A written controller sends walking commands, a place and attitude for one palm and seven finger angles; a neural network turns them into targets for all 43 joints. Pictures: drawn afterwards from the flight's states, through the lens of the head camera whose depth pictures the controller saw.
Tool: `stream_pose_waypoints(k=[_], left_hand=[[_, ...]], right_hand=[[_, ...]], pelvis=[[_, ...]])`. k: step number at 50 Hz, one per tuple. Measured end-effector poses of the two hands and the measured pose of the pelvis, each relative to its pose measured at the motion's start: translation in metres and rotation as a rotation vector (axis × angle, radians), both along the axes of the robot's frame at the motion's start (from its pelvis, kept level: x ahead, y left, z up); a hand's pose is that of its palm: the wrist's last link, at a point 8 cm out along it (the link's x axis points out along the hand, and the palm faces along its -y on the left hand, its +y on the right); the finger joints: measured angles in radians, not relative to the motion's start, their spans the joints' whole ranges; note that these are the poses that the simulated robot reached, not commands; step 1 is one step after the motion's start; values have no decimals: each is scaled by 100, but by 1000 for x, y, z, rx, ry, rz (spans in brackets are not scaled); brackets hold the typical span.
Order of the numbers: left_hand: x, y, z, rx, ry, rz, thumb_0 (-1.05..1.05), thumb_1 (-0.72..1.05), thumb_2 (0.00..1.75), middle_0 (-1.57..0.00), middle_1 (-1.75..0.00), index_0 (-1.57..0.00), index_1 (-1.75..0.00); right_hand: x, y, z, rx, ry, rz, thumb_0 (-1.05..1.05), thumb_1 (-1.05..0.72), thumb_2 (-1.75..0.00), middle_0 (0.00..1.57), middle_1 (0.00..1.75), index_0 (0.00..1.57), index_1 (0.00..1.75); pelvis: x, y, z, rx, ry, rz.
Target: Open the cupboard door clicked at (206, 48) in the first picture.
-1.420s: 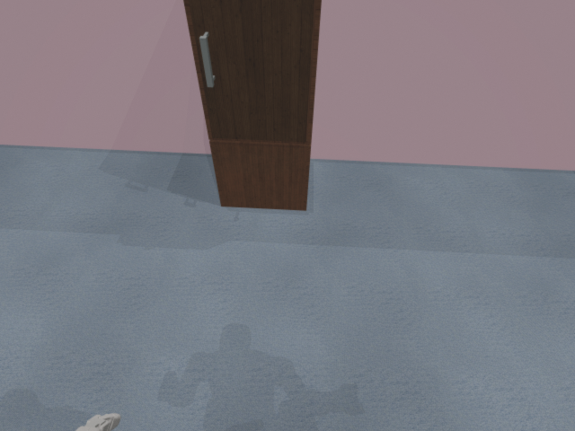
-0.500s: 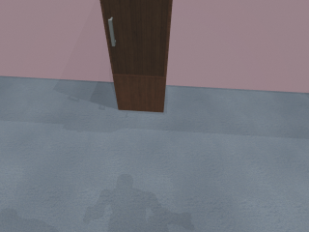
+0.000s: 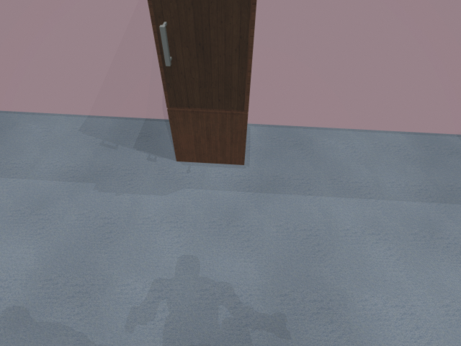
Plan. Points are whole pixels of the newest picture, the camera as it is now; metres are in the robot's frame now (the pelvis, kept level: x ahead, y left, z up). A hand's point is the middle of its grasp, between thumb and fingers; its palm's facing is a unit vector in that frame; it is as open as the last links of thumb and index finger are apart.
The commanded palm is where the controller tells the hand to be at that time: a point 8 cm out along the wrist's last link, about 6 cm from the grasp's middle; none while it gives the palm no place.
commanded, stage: look at it before walking up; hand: left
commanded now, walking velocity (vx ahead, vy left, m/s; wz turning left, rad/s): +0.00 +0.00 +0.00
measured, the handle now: (166, 44) +1.22 +0.35 -0.02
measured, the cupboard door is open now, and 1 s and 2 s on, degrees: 0 0 0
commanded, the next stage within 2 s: walk to a spot facing it in 0.02 s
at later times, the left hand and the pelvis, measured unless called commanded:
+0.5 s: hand out of the picture +0.01 +0.25 -0.21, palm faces +0.19 -0.97 -0.17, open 7.3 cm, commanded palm none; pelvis +0.06 +0.06 -0.02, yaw +11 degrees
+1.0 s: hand (112, 273) +0.30 +0.30 -0.18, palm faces +0.26 -0.96 -0.14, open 7.3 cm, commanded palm none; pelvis +0.25 +0.12 -0.02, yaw +16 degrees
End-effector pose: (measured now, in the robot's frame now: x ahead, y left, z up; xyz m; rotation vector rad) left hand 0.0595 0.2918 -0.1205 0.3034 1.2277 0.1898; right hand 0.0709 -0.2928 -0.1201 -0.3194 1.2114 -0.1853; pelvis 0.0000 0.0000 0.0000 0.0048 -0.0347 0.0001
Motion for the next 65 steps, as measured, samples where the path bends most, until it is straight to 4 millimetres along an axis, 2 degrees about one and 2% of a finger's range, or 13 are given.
stream_pose_waypoints(k=[9,13,20,25,28,35,41,47,52,54,56,60,65], left_hand=[[4,-3,0,0,-7,6,0,91,90,-21,-30,-20,-30],[0,-11,-8,-27,-9,36,0,91,90,-21,-30,-20,-30],[-36,-15,-31,-125,38,161,0,91,90,-21,-30,-20,-30],[-62,4,-58,-177,140,256,0,91,90,-21,-30,-21,-30],[-58,18,-59,-183,193,276,0,91,90,-21,-30,-20,-30],[15,47,-35,-179,67,306,1,91,90,-20,-30,-20,-30],[88,59,-28,-178,-21,321,0,91,90,-20,-30,-20,-30],[172,60,-32,-189,-62,294,0,91,90,-20,-30,-20,-30],[255,59,-38,-172,-119,261,0,91,90,-20,-30,-20,-30],[279,59,-40,-153,-154,270,0,91,90,-20,-30,-20,-30],[290,58,-38,-141,-170,299,0,91,90,-20,-30,-20,-30],[285,57,-27,-106,-109,368,-1,93,90,-21,-30,-20,-30],[271,55,-18,-91,50,348,-1,94,90,-20,-30,-20,-30]], right_hand=[[5,-1,0,0,-2,2,1,-90,-90,21,30,21,30],[2,9,-8,16,31,14,1,-90,-90,20,30,20,30],[11,52,-10,50,126,60,1,-91,-90,20,30,20,30],[41,93,-19,48,110,109,1,-90,-90,20,30,20,30],[50,115,-22,51,100,95,1,-91,-90,20,30,20,30],[58,166,-12,98,193,98,1,-91,-90,20,30,20,30],[80,194,-16,137,246,79,1,-90,-90,20,30,21,30],[110,206,-27,157,300,48,1,-90,-90,20,30,21,30],[144,200,-43,156,388,31,0,-90,-90,21,30,21,30],[166,194,-51,154,423,37,1,-90,-90,21,30,21,30],[198,188,-53,147,414,56,1,-90,-90,21,30,21,30],[284,181,-48,135,291,110,1,-91,-90,20,30,20,30],[385,190,-39,151,92,144,1,-91,-90,20,30,20,30]], pelvis=[[4,-2,0,-1,1,4],[11,0,-4,-11,7,29],[36,22,-7,-24,14,120],[60,56,-24,-29,12,189],[74,73,-25,-22,17,190],[117,100,-4,-24,28,247],[165,114,-2,-18,18,273],[221,120,-11,1,16,279],[279,120,-26,4,14,287],[305,118,-33,6,6,293],[323,116,-32,5,-5,309],[352,113,-19,13,-12,294],[376,114,-8,18,18,249]])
